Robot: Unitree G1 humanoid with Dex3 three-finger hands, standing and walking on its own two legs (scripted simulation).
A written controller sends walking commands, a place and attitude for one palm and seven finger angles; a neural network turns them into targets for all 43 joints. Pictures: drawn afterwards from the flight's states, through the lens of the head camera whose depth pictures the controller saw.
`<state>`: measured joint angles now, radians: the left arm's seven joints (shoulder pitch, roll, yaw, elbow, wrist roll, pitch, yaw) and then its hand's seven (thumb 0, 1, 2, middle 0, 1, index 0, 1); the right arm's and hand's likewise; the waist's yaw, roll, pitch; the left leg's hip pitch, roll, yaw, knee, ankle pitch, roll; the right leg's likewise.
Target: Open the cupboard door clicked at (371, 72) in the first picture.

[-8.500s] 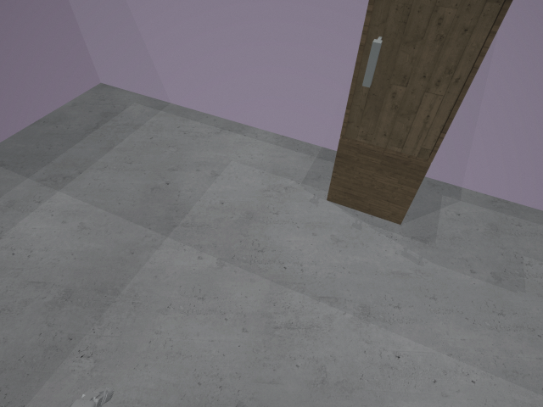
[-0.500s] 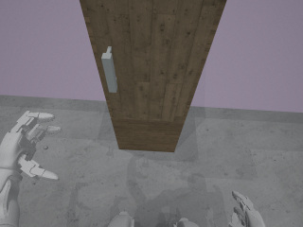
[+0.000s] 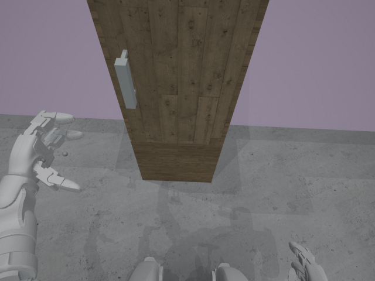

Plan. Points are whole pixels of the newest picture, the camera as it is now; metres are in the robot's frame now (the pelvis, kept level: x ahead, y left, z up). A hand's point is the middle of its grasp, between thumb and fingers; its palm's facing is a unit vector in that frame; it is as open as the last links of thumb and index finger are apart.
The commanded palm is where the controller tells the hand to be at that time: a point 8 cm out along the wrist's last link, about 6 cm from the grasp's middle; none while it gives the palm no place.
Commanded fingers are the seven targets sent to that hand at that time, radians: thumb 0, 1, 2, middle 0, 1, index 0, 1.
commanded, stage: move the hooked fingers beside the handle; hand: left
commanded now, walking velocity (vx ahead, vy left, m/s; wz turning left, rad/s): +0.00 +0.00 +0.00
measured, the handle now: (128, 80) +0.58 +0.18 +0.05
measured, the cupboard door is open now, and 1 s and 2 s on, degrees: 0 0 0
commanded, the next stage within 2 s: none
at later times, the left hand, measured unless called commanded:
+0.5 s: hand (81, 128) +0.42 +0.25 +0.05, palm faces +0.01 -1.00 -0.01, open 14.0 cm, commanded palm +0.40 +0.30 +0.06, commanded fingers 0.00 -0.50 0.30 -0.30 -1.20 -0.30 -1.20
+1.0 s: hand (94, 103) +0.49 +0.24 +0.06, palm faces +0.00 -1.00 +0.00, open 14.0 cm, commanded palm +0.47 +0.29 +0.05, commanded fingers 0.00 -0.50 0.30 -0.30 -1.20 -0.30 -1.20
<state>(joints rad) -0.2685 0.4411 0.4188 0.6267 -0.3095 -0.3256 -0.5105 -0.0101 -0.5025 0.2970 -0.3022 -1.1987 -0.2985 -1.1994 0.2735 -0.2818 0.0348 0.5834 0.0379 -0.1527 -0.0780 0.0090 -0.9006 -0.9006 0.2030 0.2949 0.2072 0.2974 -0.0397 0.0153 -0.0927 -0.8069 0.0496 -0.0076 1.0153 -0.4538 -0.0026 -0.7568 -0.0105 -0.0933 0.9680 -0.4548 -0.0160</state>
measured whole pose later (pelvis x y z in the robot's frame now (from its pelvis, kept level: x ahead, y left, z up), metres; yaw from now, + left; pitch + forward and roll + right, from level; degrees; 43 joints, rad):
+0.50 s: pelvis +0.00 +0.01 +0.00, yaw -1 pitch +17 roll -2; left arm -0.50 0.46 0.43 0.86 -0.22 -0.37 -0.41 -0.01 -0.50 0.30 -0.30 -1.20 -0.30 -1.20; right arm 0.32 -0.27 0.03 0.61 0.02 -0.05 -0.05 0.01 -0.90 -0.90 0.20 0.29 0.21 0.30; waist -0.08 0.01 -0.10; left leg -0.85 0.05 0.02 1.02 -0.46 0.01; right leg -0.81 -0.01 -0.07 0.97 -0.45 0.00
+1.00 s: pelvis +0.00 +0.02 -0.01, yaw -2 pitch +21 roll -3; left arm -0.81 0.56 0.45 1.12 -0.14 -0.40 -0.37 -0.01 -0.50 0.30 -0.30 -1.20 -0.30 -1.20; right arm 0.36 -0.27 0.04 0.64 0.00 0.02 -0.03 0.00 -0.90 -0.90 0.20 0.29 0.21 0.30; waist -0.15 0.01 -0.10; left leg -0.98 0.06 0.01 1.09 -0.47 0.02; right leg -0.93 0.00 -0.07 1.01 -0.45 0.01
